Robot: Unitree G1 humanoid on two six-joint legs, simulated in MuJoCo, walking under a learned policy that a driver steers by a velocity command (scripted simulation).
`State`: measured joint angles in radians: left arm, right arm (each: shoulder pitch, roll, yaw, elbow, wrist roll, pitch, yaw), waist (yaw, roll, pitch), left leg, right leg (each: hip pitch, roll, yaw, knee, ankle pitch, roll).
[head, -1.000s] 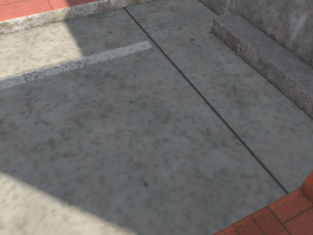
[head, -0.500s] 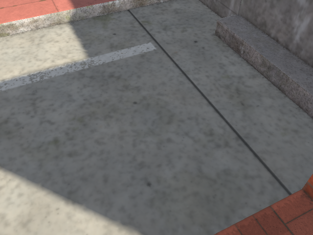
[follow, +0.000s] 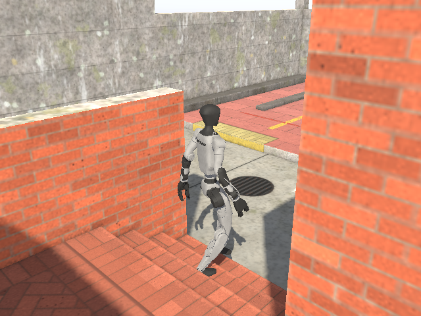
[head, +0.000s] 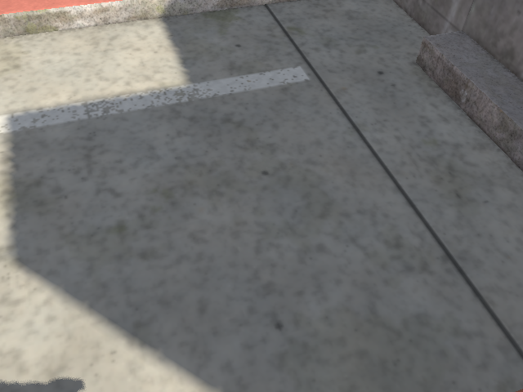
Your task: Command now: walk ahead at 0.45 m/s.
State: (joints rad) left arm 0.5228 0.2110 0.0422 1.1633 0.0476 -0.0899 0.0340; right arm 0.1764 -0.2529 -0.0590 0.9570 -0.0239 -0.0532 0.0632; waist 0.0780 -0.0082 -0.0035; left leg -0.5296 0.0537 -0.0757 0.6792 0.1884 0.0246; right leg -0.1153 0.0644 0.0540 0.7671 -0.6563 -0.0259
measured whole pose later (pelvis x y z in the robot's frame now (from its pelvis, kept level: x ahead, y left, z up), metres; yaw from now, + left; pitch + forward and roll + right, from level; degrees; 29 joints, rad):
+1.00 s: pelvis +0.61 +0.10 -0.27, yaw +0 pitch +0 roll -2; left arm 0.47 0.19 0.03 1.11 0.00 -0.09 0.00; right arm 0.04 -0.19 -0.03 0.93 -0.03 -0.05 0.03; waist 0.05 0.02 0.08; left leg -0.59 0.06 0.00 0.67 -0.06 0.05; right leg -0.03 0.07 -0.08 0.36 -0.35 -0.05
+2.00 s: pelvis +1.13 +0.09 -0.25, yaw +0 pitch +0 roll -1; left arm 0.45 0.16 0.03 1.06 0.01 -0.10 0.00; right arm 0.13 -0.21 -0.06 0.93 -0.03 -0.03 0.03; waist 0.03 0.04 0.03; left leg -0.63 0.11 0.01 0.85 -0.08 0.02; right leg -0.02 0.09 -0.09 0.21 -0.19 -0.10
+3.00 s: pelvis +1.47 +0.12 -0.26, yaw -18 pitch +1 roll +2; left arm 0.23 0.25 0.08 0.86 0.01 0.02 0.01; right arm 0.15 -0.23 -0.06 0.83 -0.03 0.03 -0.04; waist 0.03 0.02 0.06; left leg -0.53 0.03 -0.04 1.06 -0.38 -0.04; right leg -0.34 0.11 0.02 0.42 -0.10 -0.12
